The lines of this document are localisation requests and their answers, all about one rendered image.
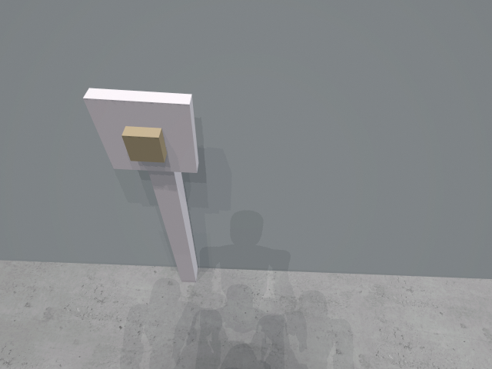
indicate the button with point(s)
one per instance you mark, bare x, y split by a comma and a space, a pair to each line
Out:
144, 144

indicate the panel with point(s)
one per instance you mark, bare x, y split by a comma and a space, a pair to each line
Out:
111, 110

